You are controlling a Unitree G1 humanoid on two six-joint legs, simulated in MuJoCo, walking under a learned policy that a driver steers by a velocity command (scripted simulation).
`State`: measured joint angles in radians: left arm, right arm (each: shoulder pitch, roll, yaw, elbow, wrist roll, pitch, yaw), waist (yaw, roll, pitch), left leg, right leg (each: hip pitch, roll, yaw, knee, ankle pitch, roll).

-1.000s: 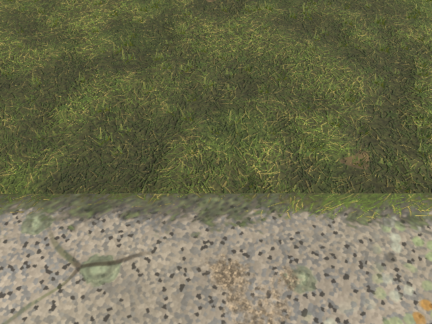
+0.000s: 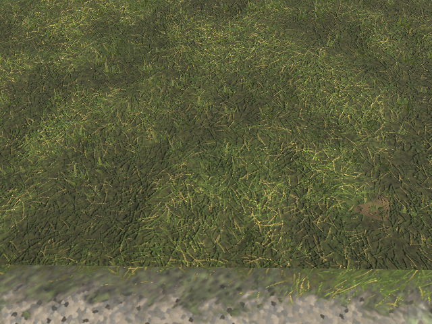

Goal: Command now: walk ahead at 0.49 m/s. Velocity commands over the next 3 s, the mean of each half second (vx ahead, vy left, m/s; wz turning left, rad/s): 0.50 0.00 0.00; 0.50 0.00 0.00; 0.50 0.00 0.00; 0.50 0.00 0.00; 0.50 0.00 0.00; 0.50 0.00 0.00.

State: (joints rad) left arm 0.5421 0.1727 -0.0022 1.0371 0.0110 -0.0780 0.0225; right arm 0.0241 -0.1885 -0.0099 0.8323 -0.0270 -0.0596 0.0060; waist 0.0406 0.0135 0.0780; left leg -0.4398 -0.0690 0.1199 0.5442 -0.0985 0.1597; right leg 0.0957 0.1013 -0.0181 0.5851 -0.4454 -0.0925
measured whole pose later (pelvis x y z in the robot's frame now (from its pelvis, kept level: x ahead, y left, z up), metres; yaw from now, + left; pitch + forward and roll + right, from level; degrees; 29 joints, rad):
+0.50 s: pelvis +0.26 -0.02 +0.02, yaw +1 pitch +0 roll +1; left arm -0.01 0.20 0.01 0.80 0.02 -0.03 -0.03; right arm 0.50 -0.19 0.00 1.05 -0.02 -0.08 -0.02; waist -0.09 -0.02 0.07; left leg 0.12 -0.09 0.05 0.23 -0.35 0.08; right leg -0.52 -0.02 -0.06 0.55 -0.07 -0.08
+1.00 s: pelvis +0.49 -0.04 +0.03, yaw +1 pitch -1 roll -1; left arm 0.51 0.21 0.04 1.01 0.03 -0.08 0.00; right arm 0.14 -0.24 -0.06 0.93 -0.05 0.01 0.04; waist 0.06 0.03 -0.02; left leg -0.62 0.08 -0.01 1.00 -0.03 0.04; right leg 0.01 0.08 -0.06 0.28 -0.29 -0.09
